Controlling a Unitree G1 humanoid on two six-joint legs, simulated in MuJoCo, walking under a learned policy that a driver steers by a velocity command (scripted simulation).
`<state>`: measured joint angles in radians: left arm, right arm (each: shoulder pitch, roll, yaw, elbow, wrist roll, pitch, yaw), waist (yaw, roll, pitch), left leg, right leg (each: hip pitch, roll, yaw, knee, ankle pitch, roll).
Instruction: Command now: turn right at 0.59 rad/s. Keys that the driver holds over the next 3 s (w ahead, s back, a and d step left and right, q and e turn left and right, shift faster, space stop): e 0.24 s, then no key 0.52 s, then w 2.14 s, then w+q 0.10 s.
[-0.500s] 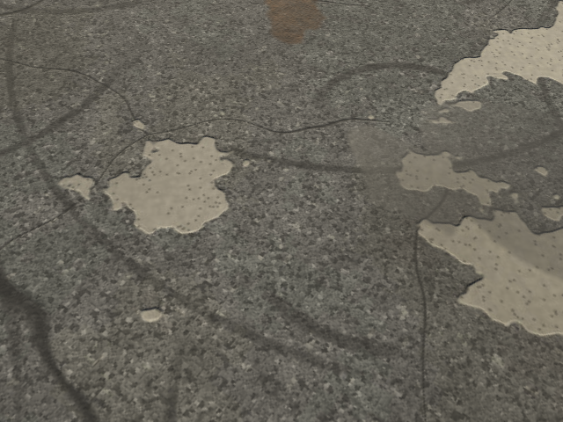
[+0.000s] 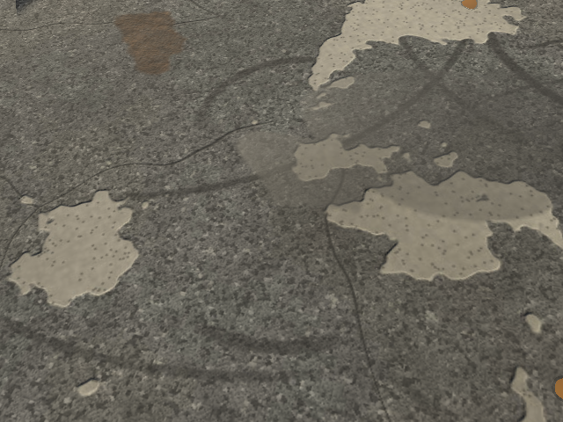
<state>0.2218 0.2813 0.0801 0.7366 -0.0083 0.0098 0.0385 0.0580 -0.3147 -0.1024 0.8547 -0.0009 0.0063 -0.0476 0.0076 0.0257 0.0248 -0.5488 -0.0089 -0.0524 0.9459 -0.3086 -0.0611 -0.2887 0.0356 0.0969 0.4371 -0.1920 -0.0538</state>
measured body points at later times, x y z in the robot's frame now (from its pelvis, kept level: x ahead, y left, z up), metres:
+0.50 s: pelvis +0.01 +0.02 +0.00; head +0.05 +0.03 +0.44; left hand +0.22 +0.27 -0.11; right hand +0.06 -0.27 -0.11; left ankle +0.04 +0.15 -0.75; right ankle -0.03 -0.12 -0.71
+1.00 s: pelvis +0.05 +0.00 -0.01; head +0.06 +0.01 +0.44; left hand +0.19 +0.25 -0.13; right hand +0.08 -0.30 -0.12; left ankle +0.07 +0.11 -0.73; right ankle -0.03 -0.11 -0.75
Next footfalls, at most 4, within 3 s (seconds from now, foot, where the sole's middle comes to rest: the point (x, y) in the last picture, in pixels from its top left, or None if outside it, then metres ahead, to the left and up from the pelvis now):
0.22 left None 0.07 0.14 -0.78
0.58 right None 0.01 -0.12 -0.78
1.06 left None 0.14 0.10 -0.78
1.56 right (408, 421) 0.46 -0.19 -0.78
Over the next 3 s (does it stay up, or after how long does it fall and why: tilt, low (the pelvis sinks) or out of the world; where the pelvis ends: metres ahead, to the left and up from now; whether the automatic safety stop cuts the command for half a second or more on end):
stays up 1.08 -0.23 0.00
